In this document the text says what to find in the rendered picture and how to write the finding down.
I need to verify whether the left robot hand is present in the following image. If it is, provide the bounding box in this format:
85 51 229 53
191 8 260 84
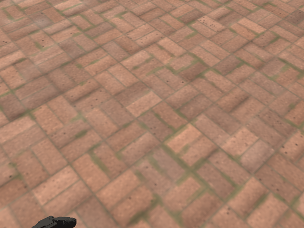
31 216 77 228

